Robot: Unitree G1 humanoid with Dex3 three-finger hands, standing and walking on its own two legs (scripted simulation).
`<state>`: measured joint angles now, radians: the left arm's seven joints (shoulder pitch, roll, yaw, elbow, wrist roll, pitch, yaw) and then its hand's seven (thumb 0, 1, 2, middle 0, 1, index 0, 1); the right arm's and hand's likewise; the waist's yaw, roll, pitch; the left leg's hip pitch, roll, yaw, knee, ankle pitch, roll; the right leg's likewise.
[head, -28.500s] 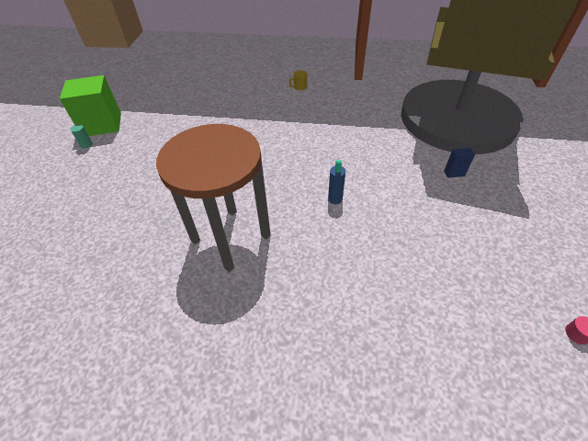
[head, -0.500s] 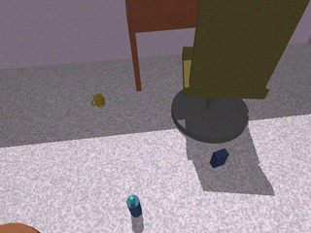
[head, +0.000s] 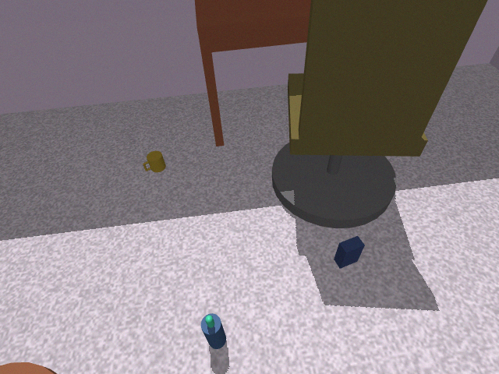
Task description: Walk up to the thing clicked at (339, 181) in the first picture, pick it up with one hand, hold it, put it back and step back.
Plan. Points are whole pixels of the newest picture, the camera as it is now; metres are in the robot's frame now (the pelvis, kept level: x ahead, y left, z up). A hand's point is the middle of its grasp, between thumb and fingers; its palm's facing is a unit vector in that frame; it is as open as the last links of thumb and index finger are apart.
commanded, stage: stand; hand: left
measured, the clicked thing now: (213, 329) +0.39 +0.18 -0.66
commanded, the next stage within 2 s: step back in 1.06 s
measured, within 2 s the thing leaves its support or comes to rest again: neither
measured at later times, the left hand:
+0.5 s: hand out of the picture +0.09 +0.24 -0.16, palm faces -0.02 -0.94 -0.34, open 7.4 cm
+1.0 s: hand out of the picture +0.10 +0.24 -0.15, palm faces -0.03 -0.94 -0.34, open 7.4 cm
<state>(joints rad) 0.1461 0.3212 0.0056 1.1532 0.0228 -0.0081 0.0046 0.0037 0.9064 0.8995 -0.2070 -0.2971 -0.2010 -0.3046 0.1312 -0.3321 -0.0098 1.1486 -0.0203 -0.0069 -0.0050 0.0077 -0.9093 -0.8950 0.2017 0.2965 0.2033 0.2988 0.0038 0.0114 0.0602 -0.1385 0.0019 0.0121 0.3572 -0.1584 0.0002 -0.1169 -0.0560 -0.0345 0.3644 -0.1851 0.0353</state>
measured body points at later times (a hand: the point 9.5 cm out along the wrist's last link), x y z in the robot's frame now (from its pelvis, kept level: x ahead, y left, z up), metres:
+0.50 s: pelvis +0.01 -0.01 +0.00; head +0.02 -0.01 +0.45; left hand +0.09 +0.29 -0.13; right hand +0.08 -0.30 -0.14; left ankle +0.03 +0.12 -0.75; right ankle +0.01 -0.14 -0.75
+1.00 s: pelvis +0.02 -0.01 +0.00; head +0.03 -0.01 +0.45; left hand +0.10 +0.28 -0.13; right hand +0.09 -0.31 -0.13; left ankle +0.03 +0.12 -0.75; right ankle +0.01 -0.14 -0.75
